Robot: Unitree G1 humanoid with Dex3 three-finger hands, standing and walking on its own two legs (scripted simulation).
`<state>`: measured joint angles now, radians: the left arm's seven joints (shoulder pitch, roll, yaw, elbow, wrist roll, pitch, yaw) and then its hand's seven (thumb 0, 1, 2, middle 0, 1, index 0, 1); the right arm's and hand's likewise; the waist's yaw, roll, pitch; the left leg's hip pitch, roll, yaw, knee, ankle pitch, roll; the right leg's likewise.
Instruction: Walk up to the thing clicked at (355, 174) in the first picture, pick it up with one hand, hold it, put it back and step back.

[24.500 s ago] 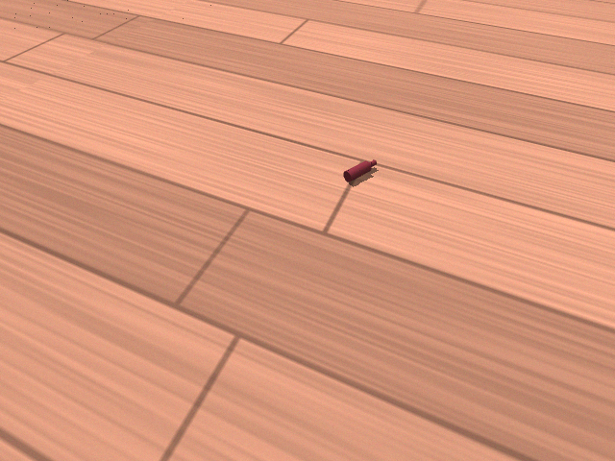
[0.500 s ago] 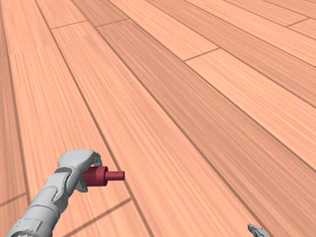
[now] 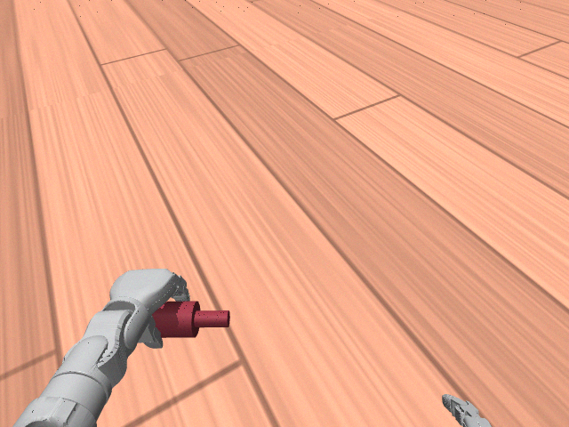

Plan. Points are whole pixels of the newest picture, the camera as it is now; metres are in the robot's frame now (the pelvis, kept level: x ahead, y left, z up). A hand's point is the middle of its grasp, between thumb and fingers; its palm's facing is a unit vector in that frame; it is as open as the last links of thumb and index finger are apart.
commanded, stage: hold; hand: left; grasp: from above
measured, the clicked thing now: (171, 319) +0.31 +0.20 -0.07
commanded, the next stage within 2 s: crouch in 0.68 s
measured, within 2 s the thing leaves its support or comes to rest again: neither
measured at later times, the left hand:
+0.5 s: hand (148, 326) +0.28 +0.23 -0.04, palm faces -0.47 -0.05 -0.88, open 8.5 cm
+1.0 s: hand (150, 327) +0.29 +0.23 -0.05, palm faces -0.47 -0.06 -0.88, open 8.6 cm
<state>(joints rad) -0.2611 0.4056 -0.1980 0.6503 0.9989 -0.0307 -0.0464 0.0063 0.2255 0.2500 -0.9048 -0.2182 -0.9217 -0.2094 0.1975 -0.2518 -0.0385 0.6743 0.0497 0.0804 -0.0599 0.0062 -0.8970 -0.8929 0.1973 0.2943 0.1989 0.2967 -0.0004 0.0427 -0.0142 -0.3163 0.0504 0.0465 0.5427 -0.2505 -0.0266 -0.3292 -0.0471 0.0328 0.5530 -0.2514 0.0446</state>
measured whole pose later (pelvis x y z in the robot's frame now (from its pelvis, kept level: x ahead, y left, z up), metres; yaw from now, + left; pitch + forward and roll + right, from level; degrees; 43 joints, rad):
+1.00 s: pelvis +0.00 +0.00 +0.00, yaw +0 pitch +1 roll +0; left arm -0.25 0.41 -0.17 0.70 1.02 -0.09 0.00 0.00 0.19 0.30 -0.87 -0.34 -0.88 -0.33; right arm 0.18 -0.25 -0.03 0.67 0.05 0.10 -0.07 0.01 -0.90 -0.90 0.20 0.29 0.20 0.30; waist -0.01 0.03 0.01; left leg -0.30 0.05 0.04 0.51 -0.23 -0.03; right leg -0.32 -0.05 0.03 0.53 -0.24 0.04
